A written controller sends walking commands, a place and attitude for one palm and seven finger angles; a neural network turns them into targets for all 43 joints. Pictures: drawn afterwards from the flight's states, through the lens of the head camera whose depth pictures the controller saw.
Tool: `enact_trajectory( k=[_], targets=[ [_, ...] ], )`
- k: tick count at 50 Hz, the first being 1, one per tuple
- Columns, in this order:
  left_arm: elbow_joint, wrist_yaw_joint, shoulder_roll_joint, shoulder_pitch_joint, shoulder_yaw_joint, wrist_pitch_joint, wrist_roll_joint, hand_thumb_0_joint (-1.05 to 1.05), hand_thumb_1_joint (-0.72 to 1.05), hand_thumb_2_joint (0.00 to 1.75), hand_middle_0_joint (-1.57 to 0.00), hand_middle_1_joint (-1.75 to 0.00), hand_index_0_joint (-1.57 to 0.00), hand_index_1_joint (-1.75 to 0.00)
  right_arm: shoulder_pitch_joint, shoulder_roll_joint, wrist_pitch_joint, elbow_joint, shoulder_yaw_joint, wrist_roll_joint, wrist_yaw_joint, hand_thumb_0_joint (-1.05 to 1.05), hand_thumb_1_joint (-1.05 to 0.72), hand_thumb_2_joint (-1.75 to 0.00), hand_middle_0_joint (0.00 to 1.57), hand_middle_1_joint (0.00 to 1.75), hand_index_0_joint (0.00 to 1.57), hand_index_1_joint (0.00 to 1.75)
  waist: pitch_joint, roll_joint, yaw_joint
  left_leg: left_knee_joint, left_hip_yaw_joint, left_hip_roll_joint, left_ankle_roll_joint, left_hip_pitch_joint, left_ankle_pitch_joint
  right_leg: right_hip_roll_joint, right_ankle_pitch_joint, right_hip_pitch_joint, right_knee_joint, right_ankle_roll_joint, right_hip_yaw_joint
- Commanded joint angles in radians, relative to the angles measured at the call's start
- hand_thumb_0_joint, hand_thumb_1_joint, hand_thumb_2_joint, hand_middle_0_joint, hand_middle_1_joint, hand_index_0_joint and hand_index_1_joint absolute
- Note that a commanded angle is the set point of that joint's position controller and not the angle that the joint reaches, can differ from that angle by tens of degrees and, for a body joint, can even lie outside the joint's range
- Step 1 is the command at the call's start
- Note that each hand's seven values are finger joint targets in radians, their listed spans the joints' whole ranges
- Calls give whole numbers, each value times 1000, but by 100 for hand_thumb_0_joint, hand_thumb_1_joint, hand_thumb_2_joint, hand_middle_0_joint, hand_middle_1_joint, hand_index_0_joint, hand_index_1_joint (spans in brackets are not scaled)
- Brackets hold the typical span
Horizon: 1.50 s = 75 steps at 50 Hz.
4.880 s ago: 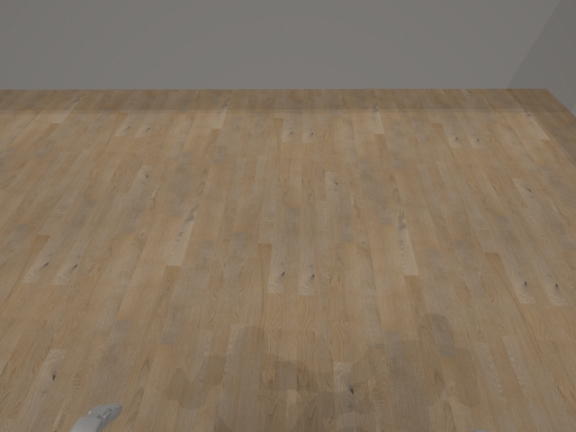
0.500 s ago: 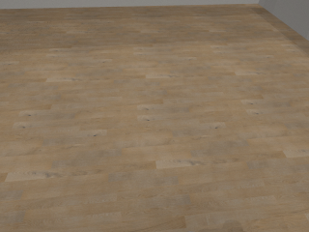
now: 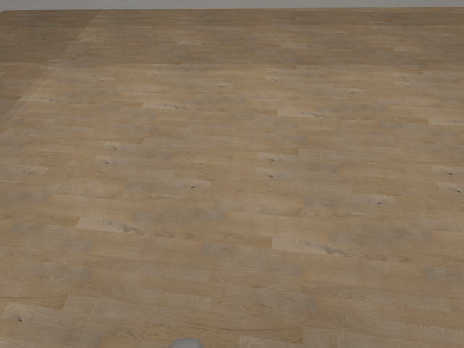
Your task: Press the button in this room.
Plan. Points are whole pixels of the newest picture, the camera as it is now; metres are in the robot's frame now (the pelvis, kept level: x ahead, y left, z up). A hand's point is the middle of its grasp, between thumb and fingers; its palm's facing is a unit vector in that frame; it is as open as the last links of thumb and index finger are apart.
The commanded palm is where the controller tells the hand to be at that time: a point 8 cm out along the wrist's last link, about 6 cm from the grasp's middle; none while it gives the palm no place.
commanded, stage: turn or walk to find it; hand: left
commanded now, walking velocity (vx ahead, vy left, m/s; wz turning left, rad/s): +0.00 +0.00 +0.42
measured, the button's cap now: out of the picture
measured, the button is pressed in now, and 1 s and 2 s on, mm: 0 0 0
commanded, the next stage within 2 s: none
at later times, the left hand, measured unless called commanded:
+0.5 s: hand out of the picture +0.02 +0.28 -0.16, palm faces +0.23 -0.95 -0.23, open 7.4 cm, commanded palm none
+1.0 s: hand out of the picture -0.06 +0.20 -0.15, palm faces +0.43 -0.86 -0.26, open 7.4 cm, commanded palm none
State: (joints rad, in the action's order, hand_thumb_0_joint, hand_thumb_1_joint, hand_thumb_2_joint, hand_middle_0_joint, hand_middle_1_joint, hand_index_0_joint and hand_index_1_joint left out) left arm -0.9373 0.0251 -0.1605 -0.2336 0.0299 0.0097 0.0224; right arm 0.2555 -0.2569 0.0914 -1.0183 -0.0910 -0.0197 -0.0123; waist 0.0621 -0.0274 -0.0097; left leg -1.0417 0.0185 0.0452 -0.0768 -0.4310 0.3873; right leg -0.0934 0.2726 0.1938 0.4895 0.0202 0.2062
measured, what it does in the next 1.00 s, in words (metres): steps on the spot, turning left: left foot, then right foot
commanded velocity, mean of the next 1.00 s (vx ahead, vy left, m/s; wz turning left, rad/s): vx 0.00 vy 0.00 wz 0.42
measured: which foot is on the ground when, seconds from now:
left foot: up 0.00-0.14, down 0.16-0.72, up 0.74-1.00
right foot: down 0.00-0.16, up 0.18-0.70, down 0.72-1.00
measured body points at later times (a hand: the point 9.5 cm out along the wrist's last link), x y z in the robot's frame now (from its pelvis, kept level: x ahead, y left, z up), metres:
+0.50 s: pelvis -0.02 +0.06 +0.00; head +0.00 +0.08 +0.45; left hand +0.01 +0.33 -0.15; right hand +0.09 -0.16 -0.13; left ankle -0.03 +0.14 -0.74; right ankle -0.01 -0.10 -0.67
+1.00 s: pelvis -0.05 +0.00 +0.00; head -0.02 -0.02 +0.45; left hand -0.08 +0.24 -0.13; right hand +0.07 -0.24 -0.16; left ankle -0.14 +0.14 -0.65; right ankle -0.01 -0.08 -0.74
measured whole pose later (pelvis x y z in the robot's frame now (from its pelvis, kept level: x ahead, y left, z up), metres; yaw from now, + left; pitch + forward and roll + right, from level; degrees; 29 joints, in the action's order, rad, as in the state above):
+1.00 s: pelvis -0.05 +0.00 +0.00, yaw +25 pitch -1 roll +2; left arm -0.94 0.02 -0.15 -0.22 0.02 0.01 0.02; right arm 0.28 -0.26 0.09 -1.01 -0.10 -0.02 -0.01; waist 0.05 -0.05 -0.02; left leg -1.12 0.04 0.03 -0.08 -0.46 0.36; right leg -0.08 0.26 0.19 0.48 0.03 0.18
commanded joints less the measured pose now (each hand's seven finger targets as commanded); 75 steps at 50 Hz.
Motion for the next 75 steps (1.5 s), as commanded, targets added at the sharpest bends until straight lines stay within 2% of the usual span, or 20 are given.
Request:
enact_trajectory(
  k=[1, 6, 8, 9, 11, 16, 28, 33, 34, 36, 37, 41, 44, 55, 58, 59, 61, 62, 67, 75],
  targets=[
    [35, 12, -233, -52, 66, -14, 12, 0, 90, 90, -20, -30, -20, -30, -103, -24, -42, 102, 12, 7, -2, 0, -90, -90, 20, 30, 20, 30, -44, 219, 54, 210, -64, 3, 7, -22, 85, -273, -345, -102, -131, 126, -186],
    [21, 4, -237, -32, 69, 1, -3, 0, 90, 90, -20, -30, -20, -30, -3, -53, -67, 83, 13, 11, 2, 0, -90, -90, 20, 30, 20, 30, -121, 140, -3, 614, -96, -13, 41, 278, -201, -227, -344, 3, 83, 23, -78],
    [78, -2, -130, -19, 42, 15, -11, 0, 90, 90, -20, -30, -20, -30, 67, -215, -80, 82, -22, 2, 13, 0, -90, -90, 20, 30, 20, 30, -130, -309, -41, 717, 349, 348, 209, 441, -725, -28, 366, 368, 449, -102, -37],
    [84, 3, -156, 28, 41, 26, -3, 0, 90, 90, -20, -30, -20, -30, 89, -225, -71, 70, -23, -1, 17, 0, -90, -90, 20, 30, 20, 30, -138, -199, -60, 697, 302, 379, 271, 373, -715, -31, 374, 328, 562, -83, -129],
    [59, -1, -156, 58, 49, 34, -1, 0, 90, 90, -20, -30, -20, -30, 3, -161, -78, 84, -7, -3, 34, 0, -90, -90, 20, 30, 20, 30, -80, -201, -32, 716, 246, 278, 240, 311, -576, -43, 251, 367, 629, -85, -178],
    [23, -12, -160, 16, 50, 23, -6, 0, 90, 90, -20, -30, -20, -30, -27, -132, -94, 103, 9, 6, 40, 0, -90, -90, 20, 30, 20, 30, -96, -84, -3, 692, 150, 186, 214, 379, -761, -18, 112, 353, 636, -109, -183],
    [90, -1, -129, 111, 41, 23, -12, 0, 90, 90, -20, -30, -20, -30, 10, -133, -77, 106, -8, -8, 32, 0, -90, -90, 20, 30, 20, 30, -86, -109, -30, 705, 329, 177, 259, 301, -535, 36, 174, 235, 337, -98, -198],
    [75, 5, -136, 23, 44, 8, -19, 0, 90, 90, -20, -30, -20, -30, -16, -128, -71, 116, -14, -3, 25, 0, -90, -90, 20, 30, 20, 30, -125, -96, 17, 638, 343, 116, 213, 179, -494, 68, 14, 2, 27, -76, -180],
    [67, 9, -156, -7, 47, 0, -17, 0, 90, 90, -20, -30, -20, -30, -21, -111, -71, 119, -12, 4, 22, 0, -90, -90, 20, 30, 20, 30, -141, -52, 34, 592, 319, 80, 173, 101, -404, 37, -75, -115, -107, -70, -200],
    [73, 18, -295, -36, 73, -12, 6, 0, 90, 90, -20, -30, -20, -30, -13, -22, -70, 153, 1, 10, 15, 0, -90, -90, 20, 30, 20, 30, -113, 333, 51, 236, 52, -135, 49, -186, 138, -358, -131, -228, -236, 85, -570],
    [89, 18, -286, -21, 65, -5, -5, 0, 90, 90, -20, -30, -20, -30, -26, -73, -57, 148, -17, -2, 17, 0, -90, -90, 20, 30, 20, 30, -98, 234, 50, 52, 78, -94, 52, -137, 181, -397, -132, -72, -241, 144, -537],
    [115, 13, -172, 132, 42, -13, -10, 0, 90, 90, -20, -30, -20, -30, 57, -57, -26, 70, -21, -8, -4, 0, -90, -90, 20, 30, 20, 30, 10, 150, -40, -179, 49, -43, 32, -111, -37, -196, -33, 81, -251, 67, -288],
    [91, 12, -169, 54, 40, -24, -10, 0, 90, 90, -20, -30, -20, -30, 48, -51, -25, 65, -15, -7, -4, 0, -90, -90, 20, 30, 20, 30, -12, 181, -10, -181, 30, -31, 7, -136, -74, -186, -118, -6, -229, 68, -234],
    [23, 9, -243, -69, 67, -13, 12, 0, 90, 90, -20, -30, -20, -30, -101, -25, -46, 104, 15, 11, 1, 0, -90, -90, 20, 30, 20, 30, -64, 241, 60, 250, -76, -11, 14, 23, 86, -275, -395, -95, -114, 131, -191],
    [15, 6, -251, -42, 70, -6, 5, 0, 90, 90, -20, -30, -20, -30, -31, -31, -62, 90, 17, 13, 5, 0, -90, -90, 20, 30, 20, 30, -110, 215, 14, 517, -109, -28, 30, 184, -80, -250, -409, -62, 7, 65, -117],
    [15, 4, -234, -40, 68, 0, -5, 0, 90, 90, -20, -30, -20, -30, 8, -62, -72, 78, 12, 11, 4, 0, -90, -90, 20, 30, 20, 30, -138, 124, -11, 650, -81, -6, 41, 310, -222, -218, -328, 14, 107, 15, -75],
    [68, -2, -133, -14, 37, 16, -7, 0, 90, 90, -20, -30, -20, -30, 62, -219, -77, 81, -21, 4, 14, 0, -90, -90, 20, 30, 20, 30, -131, -286, -40, 727, 322, 342, 197, 434, -659, -30, 352, 362, 462, -95, -63],
    [72, 0, -153, 11, 42, 26, -4, 0, 90, 90, -20, -30, -20, -30, 58, -222, -69, 79, -21, -1, 16, 0, -90, -90, 20, 30, 20, 30, -126, -192, -50, 718, 277, 370, 255, 355, -600, -40, 347, 328, 559, -80, -130],
    [12, -14, -162, 3, 54, 26, -2, 0, 90, 90, -20, -30, -20, -30, -66, -133, -88, 109, 10, 3, 37, 0, -90, -90, 20, 30, 20, 30, -56, -119, 5, 724, 154, 192, 199, 326, -613, -27, 115, 361, 651, -100, -183],
    [44, -3, -153, 58, 48, 26, -7, 0, 90, 90, -20, -30, -20, -30, 5, -128, -89, 102, 0, 2, 34, 0, -90, -90, 20, 30, 20, 30, -81, -93, -18, 716, 229, 193, 239, 374, -629, -8, 122, 344, 538, -122, -197]
  ],
)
